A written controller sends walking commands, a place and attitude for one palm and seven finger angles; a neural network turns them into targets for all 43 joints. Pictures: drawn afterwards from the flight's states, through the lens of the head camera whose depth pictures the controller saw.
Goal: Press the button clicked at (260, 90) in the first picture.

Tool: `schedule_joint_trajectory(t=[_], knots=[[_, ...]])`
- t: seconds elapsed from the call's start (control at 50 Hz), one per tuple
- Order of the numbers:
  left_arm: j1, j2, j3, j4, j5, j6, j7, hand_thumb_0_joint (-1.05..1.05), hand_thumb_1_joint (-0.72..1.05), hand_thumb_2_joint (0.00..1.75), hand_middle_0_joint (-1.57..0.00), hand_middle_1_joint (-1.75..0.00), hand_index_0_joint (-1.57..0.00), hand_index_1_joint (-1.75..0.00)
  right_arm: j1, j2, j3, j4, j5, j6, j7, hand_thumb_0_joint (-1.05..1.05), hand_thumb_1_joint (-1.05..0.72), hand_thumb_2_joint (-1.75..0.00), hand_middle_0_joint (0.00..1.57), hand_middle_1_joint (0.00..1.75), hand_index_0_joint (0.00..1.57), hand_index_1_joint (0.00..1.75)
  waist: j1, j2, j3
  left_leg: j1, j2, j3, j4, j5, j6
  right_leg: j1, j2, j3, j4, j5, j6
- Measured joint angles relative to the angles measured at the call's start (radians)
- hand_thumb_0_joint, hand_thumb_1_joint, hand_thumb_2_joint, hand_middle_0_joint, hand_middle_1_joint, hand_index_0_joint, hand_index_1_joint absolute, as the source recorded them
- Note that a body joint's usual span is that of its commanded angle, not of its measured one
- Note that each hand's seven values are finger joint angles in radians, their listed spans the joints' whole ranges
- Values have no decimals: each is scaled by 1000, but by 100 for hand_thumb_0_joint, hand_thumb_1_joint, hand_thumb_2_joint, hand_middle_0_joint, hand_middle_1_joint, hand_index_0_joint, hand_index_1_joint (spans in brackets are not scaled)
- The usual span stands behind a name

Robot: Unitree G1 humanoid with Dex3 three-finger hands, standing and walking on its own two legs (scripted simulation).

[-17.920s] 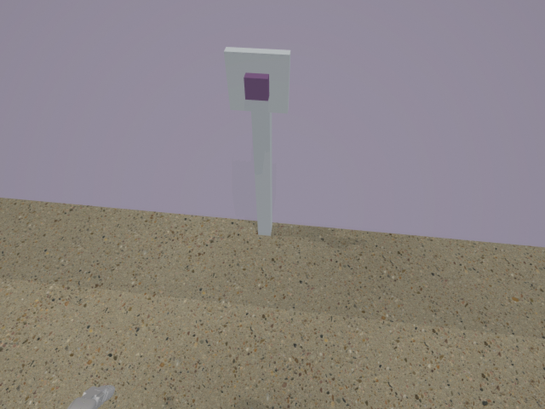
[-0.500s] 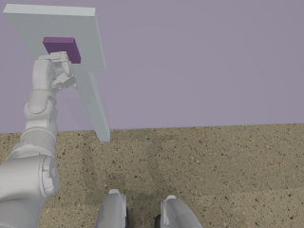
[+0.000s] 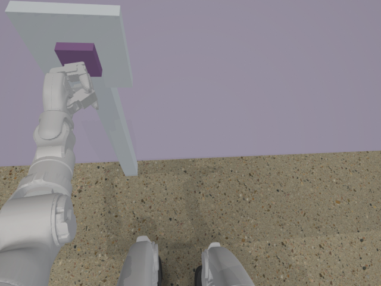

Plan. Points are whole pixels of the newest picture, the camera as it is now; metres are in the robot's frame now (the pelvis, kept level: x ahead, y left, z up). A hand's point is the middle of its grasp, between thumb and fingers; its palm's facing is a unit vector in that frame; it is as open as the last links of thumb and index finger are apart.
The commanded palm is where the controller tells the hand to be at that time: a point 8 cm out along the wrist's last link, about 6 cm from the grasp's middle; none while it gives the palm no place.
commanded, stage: pull the fist back off the button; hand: left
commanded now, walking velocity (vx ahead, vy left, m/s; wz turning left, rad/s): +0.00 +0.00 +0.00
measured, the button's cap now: (80, 57) +0.55 +0.21 +0.10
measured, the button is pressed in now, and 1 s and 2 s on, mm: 7 0 0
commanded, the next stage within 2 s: draw the hand back to the body in 0.76 s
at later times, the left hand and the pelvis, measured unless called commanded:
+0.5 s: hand (94, 111) +0.45 +0.18 +0.06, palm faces +0.05 -1.00 -0.01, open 3.1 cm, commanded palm +0.41 +0.22 +0.07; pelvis +0.04 +0.00 +0.03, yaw -1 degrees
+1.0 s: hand (88, 124) +0.40 +0.17 +0.09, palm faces +0.02 -1.00 -0.03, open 3.1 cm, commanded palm +0.36 +0.23 +0.10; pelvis +0.04 -0.01 +0.03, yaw +0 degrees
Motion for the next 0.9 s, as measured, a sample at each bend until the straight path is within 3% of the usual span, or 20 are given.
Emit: schedule_joint_trajectory(t=[0.28,0.48,0.68,0.78,0.9], knots=[[180,-83,-5,-161,-29,-5,-3,-3,85,92,-130,-150,-131,-150,-21,14,-17,-38,16,43,9,1,-90,-90,20,30,21,30,33,-2,-8,97,6,25,-43,-28,1,88,6,28,-48,-15,5],[413,-155,-51,-391,-65,12,0,1,90,90,-130,-150,-130,-150,-49,22,-28,-82,30,68,17,1,-90,-90,20,30,20,30,66,-4,-16,189,6,44,-88,-52,0,173,8,51,-96,-29,8],[645,-197,-117,-625,-98,16,-7,1,90,90,-130,-150,-130,-150,-96,24,-37,-106,39,54,14,1,-90,-90,20,30,20,30,106,-4,-16,249,-2,41,-112,-60,-5,235,2,48,-119,-40,6],[641,-203,-134,-619,-97,22,-13,1,90,90,-131,-150,-131,-150,-131,22,-31,-100,37,37,0,1,-90,-90,20,30,20,30,115,-7,-11,241,-8,28,-97,-58,-9,232,-3,34,-101,-46,1],[565,-183,-115,-584,-93,24,-17,2,90,90,-131,-150,-131,-150,-156,26,-24,-88,35,17,-14,1,-90,-90,20,30,20,30,109,-11,0,208,-6,15,-68,-55,-15,202,0,21,-70,-49,-7]])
